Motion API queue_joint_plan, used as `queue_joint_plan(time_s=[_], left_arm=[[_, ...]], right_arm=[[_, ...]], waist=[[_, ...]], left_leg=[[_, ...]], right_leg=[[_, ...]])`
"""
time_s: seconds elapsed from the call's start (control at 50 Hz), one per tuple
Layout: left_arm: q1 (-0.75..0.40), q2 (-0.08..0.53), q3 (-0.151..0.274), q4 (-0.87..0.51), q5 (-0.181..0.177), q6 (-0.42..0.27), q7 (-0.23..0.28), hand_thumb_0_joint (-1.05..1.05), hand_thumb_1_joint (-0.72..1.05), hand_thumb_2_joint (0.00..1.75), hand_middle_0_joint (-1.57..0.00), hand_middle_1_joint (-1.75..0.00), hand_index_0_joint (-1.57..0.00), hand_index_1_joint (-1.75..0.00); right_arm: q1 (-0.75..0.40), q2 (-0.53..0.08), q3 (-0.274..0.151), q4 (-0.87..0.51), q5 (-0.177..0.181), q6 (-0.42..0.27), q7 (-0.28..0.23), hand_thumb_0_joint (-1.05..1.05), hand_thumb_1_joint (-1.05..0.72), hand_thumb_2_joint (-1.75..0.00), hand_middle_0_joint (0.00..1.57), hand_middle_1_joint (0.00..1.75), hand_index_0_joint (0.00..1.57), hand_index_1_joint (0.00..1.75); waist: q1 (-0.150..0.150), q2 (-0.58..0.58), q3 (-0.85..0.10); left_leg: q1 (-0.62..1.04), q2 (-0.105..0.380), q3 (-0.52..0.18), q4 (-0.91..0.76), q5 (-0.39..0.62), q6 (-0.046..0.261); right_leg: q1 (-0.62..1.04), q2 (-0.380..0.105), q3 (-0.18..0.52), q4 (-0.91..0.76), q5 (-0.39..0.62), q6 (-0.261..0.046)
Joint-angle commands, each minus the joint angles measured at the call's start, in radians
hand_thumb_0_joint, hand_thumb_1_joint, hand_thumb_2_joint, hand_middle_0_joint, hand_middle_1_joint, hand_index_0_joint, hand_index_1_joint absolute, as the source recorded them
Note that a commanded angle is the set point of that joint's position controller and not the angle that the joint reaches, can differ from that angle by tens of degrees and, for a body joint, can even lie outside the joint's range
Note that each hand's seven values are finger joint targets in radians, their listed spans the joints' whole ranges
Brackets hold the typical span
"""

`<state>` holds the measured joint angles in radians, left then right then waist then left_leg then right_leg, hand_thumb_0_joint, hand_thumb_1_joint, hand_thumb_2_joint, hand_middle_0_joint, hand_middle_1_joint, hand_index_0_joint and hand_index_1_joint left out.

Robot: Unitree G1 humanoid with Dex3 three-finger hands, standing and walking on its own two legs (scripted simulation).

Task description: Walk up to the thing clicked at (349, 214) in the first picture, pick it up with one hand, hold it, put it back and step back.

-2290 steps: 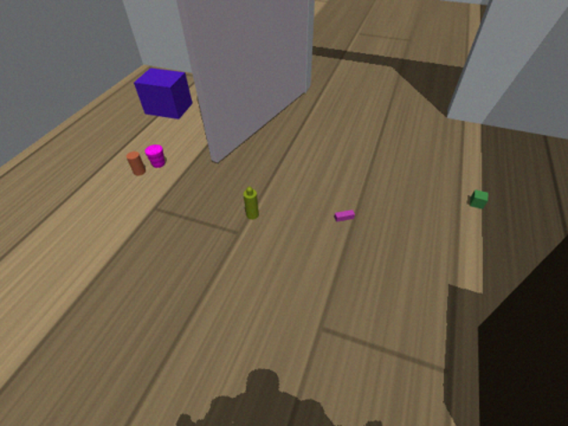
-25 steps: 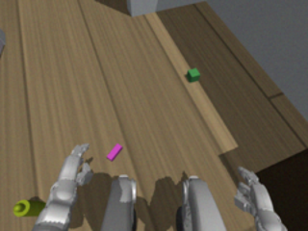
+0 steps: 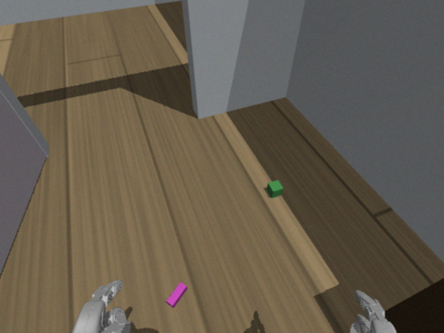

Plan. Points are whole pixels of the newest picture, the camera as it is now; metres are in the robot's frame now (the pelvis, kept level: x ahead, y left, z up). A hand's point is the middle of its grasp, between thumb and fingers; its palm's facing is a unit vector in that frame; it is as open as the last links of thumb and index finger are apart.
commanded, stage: home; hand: left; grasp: from above
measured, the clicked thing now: (177, 294) +0.41 +0.20 -0.69
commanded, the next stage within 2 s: none
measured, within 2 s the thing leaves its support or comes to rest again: neither
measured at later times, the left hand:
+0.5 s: hand out of the picture +0.16 +0.18 -0.04, palm faces +0.07 -0.98 -0.21, open 7.7 cm
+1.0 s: hand out of the picture +0.16 +0.18 -0.04, palm faces +0.06 -0.98 -0.21, open 7.4 cm
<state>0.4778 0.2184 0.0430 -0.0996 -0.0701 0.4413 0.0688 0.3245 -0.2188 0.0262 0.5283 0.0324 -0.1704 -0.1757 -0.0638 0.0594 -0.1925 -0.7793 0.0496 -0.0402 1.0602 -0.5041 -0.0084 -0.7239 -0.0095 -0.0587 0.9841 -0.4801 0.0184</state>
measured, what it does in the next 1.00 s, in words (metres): stands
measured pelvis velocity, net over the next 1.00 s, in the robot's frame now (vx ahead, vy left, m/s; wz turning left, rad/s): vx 0.00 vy -0.01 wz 0.01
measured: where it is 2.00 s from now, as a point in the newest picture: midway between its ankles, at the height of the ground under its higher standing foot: outside the picture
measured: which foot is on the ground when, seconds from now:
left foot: down 0.00-1.00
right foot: down 0.00-1.00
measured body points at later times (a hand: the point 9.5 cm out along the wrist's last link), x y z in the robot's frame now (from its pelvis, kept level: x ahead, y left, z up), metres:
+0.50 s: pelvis +0.00 -0.01 +0.01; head +0.02 +0.00 +0.46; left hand +0.15 +0.23 -0.02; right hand +0.18 -0.24 -0.05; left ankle +0.01 +0.12 -0.67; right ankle +0.00 -0.14 -0.67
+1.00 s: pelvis +0.00 -0.01 +0.01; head +0.01 +0.00 +0.46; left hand +0.15 +0.23 -0.02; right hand +0.16 -0.25 -0.05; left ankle +0.01 +0.12 -0.67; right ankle +0.00 -0.14 -0.67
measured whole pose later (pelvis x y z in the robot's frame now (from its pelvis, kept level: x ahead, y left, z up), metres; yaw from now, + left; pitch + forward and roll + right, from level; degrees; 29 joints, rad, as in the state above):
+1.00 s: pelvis +0.00 -0.01 +0.01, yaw +1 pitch +9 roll -2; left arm 0.49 0.22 0.03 -0.11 -0.05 0.46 0.02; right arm 0.29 -0.22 0.03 0.54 0.01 -0.24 -0.18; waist -0.03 0.05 -0.16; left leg -0.68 0.04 -0.04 1.00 -0.48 -0.02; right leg -0.63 -0.01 -0.06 0.94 -0.47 0.01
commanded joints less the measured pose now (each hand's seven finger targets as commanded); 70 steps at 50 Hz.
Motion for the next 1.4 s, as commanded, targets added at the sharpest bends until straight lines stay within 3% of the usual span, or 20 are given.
queue_joint_plan(time_s=[0.0, 0.16, 0.26, 0.36, 0.44, 0.46, 0.5, 0.56, 0.6, 0.7, 0.88, 1.02, 1.14, 1.32, 1.38], left_arm=[[0.021, 0.086, 0.045, -0.186, 0.01, -0.034, -0.013, 0.0, 0.9, 0.9, -0.2, -0.3, -0.2, -0.3], [-0.024, 0.098, 0.045, -0.198, 0.018, -0.036, -0.045, 0.0, 0.89, 0.9, -0.2, -0.3, -0.2, -0.3], [-0.004, 0.105, 0.054, -0.199, 0.026, -0.04, -0.046, 0.0, 0.84, 0.86, -0.19, -0.29, -0.19, -0.29], [-0.03, 0.108, 0.043, -0.207, 0.03, -0.044, -0.043, 0.0, 0.85, 0.87, -0.19, -0.29, -0.19, -0.29], [-0.006, 0.105, 0.048, -0.2, 0.03, -0.042, -0.041, 0.0, 0.76, 0.82, -0.18, -0.27, -0.18, -0.27], [-0.003, 0.108, 0.052, -0.203, 0.03, -0.042, -0.04, 0.0, 0.84, 0.88, -0.2, -0.29, -0.2, -0.29], [-0.009, 0.108, 0.046, -0.207, 0.031, -0.041, -0.041, 0.0, 0.78, 0.83, -0.19, -0.28, -0.19, -0.28], [-0.006, 0.107, 0.046, -0.197, 0.029, -0.04, -0.04, 0.0, 0.9, 0.9, -0.2, -0.3, -0.2, -0.3], [0.001, 0.109, 0.054, -0.19, 0.027, -0.04, -0.041, 0.0, 0.83, 0.86, -0.19, -0.29, -0.19, -0.29], [-0.013, 0.11, 0.046, -0.208, 0.025, -0.038, -0.043, 0.0, 0.9, 0.9, -0.2, -0.3, -0.2, -0.3], [-0.026, 0.109, 0.049, -0.191, 0.026, -0.036, -0.043, 0.0, 0.9, 0.9, -0.2, -0.3, -0.2, -0.3], [-0.032, 0.116, 0.05, -0.222, 0.026, -0.034, -0.043, 0.0, 0.9, 0.9, -0.2, -0.3, -0.2, -0.3], [-0.01, 0.108, 0.043, -0.216, 0.024, -0.035, -0.045, 0.0, 0.9, 0.9, -0.2, -0.3, -0.2, -0.3], [-0.01, 0.108, 0.045, -0.204, 0.027, -0.035, -0.043, 0.0, 0.9, 0.9, -0.2, -0.3, -0.2, -0.3], [-0.005, 0.114, 0.051, -0.217, 0.027, -0.034, -0.042, 0.0, 0.9, 0.9, -0.2, -0.3, -0.2, -0.3]], right_arm=[[-0.073, -0.112, -0.043, -0.157, -0.015, -0.075, -0.022, 0.0, -0.9, -0.9, 0.2, 0.3, 0.2, 0.3], [-0.091, -0.125, -0.05, -0.161, -0.025, -0.113, -0.021, 0.0, -0.9, -0.9, 0.2, 0.3, 0.2, 0.3], [-0.094, -0.126, -0.051, -0.155, -0.027, -0.125, -0.018, 0.0, -0.9, -0.9, 0.2, 0.3, 0.2, 0.3], [-0.098, -0.124, -0.048, -0.149, -0.03, -0.127, -0.019, 0.0, -0.9, -0.9, 0.2, 0.3, 0.2, 0.3], [-0.102, -0.123, -0.048, -0.146, -0.03, -0.128, -0.022, 0.0, -0.9, -0.9, 0.2, 0.3, 0.2, 0.3], [-0.101, -0.121, -0.047, -0.144, -0.029, -0.128, -0.021, 0.0, -0.9, -0.9, 0.2, 0.3, 0.2, 0.3], [-0.103, -0.122, -0.048, -0.144, -0.029, -0.127, -0.022, 0.0, -0.9, -0.9, 0.2, 0.3, 0.2, 0.3], [-0.101, -0.122, -0.048, -0.146, -0.028, -0.126, -0.023, 0.0, -0.9, -0.9, 0.2, 0.3, 0.2, 0.3], [-0.103, -0.123, -0.049, -0.142, -0.028, -0.127, -0.023, 0.0, -0.9, -0.9, 0.2, 0.3, 0.2, 0.3], [-0.098, -0.126, -0.05, -0.139, -0.026, -0.125, -0.023, 0.0, -0.9, -0.9, 0.2, 0.3, 0.2, 0.3], [-0.111, -0.127, -0.048, -0.145, -0.025, -0.126, -0.02, 0.0, -0.9, -0.9, 0.2, 0.3, 0.2, 0.3], [-0.113, -0.125, -0.046, -0.147, -0.023, -0.133, -0.022, 0.0, -0.9, -0.9, 0.2, 0.3, 0.2, 0.3], [-0.101, -0.123, -0.049, -0.141, -0.025, -0.134, -0.025, 0.0, -0.9, -0.9, 0.2, 0.3, 0.2, 0.3], [-0.109, -0.12, -0.046, -0.142, -0.025, -0.135, -0.026, 0.0, -0.9, -0.9, 0.2, 0.3, 0.2, 0.3], [-0.107, -0.119, -0.049, -0.142, -0.024, -0.134, -0.027, 0.0, -0.9, -0.9, 0.2, 0.3, 0.2, 0.3]], waist=[[0.01, -0.02, -0.041], [0.009, -0.014, 0.013], [0.02, -0.013, -0.036], [0.012, -0.013, -0.045], [0.022, -0.017, -0.045], [0.027, -0.025, -0.064], [0.025, -0.005, -0.055], [0.021, -0.025, -0.048], [0.028, -0.026, -0.036], [0.023, -0.003, -0.054], [0.029, -0.012, 0.0], [0.028, -0.011, -0.01], [0.021, -0.009, -0.054], [0.027, -0.015, -0.017], [0.032, -0.01, -0.036]], left_leg=[[0.17, -0.04, -0.015, -0.218, 0.248, 0.02], [0.176, -0.044, -0.006, -0.251, 0.169, 0.022], [0.204, -0.05, 0.001, -0.232, 0.241, 0.021], [0.207, -0.052, 0.004, -0.221, 0.244, 0.022], [0.204, -0.052, 0.006, -0.215, 0.256, 0.022], [0.212, -0.051, 0.004, -0.214, 0.273, 0.022], [0.209, -0.052, 0.006, -0.212, 0.281, 0.02], [0.206, -0.051, 0.006, -0.211, 0.27, 0.023], [0.196, -0.052, 0.008, -0.213, 0.258, 0.023], [0.217, -0.046, 0.003, -0.217, 0.289, 0.018], [0.175, -0.044, -0.004, -0.245, 0.171, 0.019], [0.174, -0.048, 0.006, -0.239, 0.137, 0.022], [0.193, -0.046, 0.003, -0.217, 0.223, 0.02], [0.173, -0.046, 0.001, -0.232, 0.169, 0.02], [0.188, -0.044, 0.0, -0.226, 0.209, 0.017]], right_leg=[[0.1, 0.044, -0.025, -0.184, 0.211, -0.023], [0.098, 0.036, -0.025, -0.21, 0.136, -0.019], [0.135, 0.032, -0.02, -0.196, 0.204, -0.018], [0.136, 0.03, -0.012, -0.202, 0.216, -0.016], [0.142, 0.028, -0.012, -0.199, 0.227, -0.015], [0.155, 0.028, -0.012, -0.196, 0.243, -0.016], [0.146, 0.027, -0.01, -0.191, 0.251, -0.016], [0.142, 0.027, -0.01, -0.198, 0.243, -0.014], [0.144, 0.027, -0.01, -0.2, 0.232, -0.012], [0.144, 0.03, -0.012, -0.187, 0.251, -0.018], [0.11, 0.033, -0.018, -0.202, 0.141, -0.019], [0.109, 0.028, -0.011, -0.21, 0.114, -0.018], [0.127, 0.028, -0.01, -0.189, 0.191, -0.018], [0.113, 0.029, -0.013, -0.2, 0.143, -0.017], [0.128, 0.029, -0.014, -0.191, 0.173, -0.018]])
